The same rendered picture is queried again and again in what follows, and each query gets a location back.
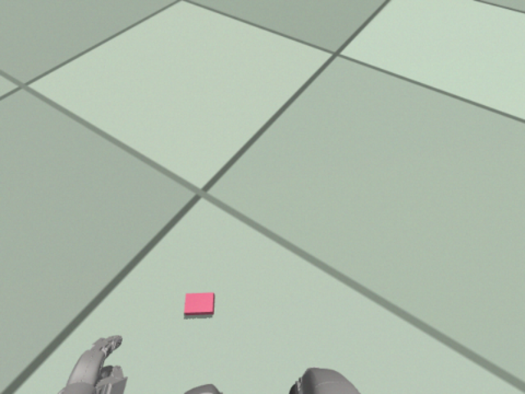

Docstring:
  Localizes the small box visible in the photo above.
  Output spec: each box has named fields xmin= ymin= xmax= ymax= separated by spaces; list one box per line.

xmin=184 ymin=292 xmax=215 ymax=315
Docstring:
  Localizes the left robot hand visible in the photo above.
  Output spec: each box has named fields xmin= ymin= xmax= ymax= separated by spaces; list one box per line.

xmin=66 ymin=336 xmax=128 ymax=394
